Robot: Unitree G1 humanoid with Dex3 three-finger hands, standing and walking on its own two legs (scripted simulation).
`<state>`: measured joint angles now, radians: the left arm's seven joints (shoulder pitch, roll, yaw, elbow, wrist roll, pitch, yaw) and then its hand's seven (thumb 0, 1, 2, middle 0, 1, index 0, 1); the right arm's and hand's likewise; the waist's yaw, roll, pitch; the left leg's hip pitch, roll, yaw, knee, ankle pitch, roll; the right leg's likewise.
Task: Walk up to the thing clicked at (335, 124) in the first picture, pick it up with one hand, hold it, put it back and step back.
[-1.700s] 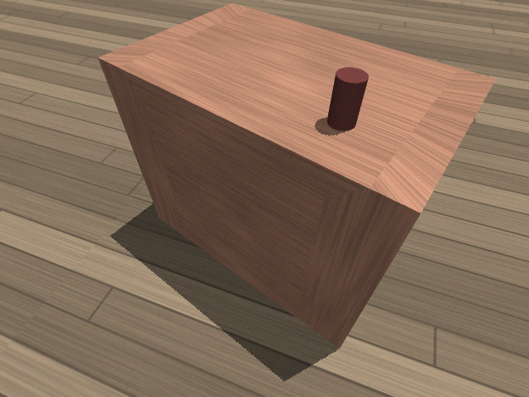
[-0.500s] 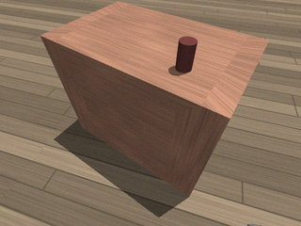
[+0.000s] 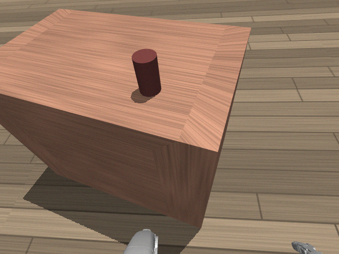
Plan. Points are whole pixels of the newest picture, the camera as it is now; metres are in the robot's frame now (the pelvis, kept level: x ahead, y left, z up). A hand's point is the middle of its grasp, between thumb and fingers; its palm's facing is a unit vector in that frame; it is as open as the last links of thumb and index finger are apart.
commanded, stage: walk up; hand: left
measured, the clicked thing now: (147, 73) +0.57 +0.11 +0.10
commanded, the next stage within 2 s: none
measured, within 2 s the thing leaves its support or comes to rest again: neither
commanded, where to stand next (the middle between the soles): +0.06 +0.04 m, yaw -17 degrees
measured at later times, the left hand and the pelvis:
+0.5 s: hand (73, 220) +0.22 +0.33 -0.16, palm faces -0.27 -0.87 -0.41, open 7.4 cm; pelvis +0.03 +0.09 -0.02, yaw -13 degrees
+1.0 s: hand (73, 251) +0.14 +0.30 -0.16, palm faces -0.28 -0.89 -0.37, open 7.4 cm; pelvis -0.01 +0.07 -0.02, yaw -18 degrees
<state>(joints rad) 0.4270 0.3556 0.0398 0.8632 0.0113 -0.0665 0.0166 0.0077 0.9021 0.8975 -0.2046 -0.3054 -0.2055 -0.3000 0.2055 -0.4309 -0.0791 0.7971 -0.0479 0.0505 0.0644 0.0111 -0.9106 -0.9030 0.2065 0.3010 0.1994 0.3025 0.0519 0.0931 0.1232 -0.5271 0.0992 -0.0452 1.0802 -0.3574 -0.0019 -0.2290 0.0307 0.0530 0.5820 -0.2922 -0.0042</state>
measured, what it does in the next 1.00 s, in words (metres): steps on the spot, turning right: left foot, then right foot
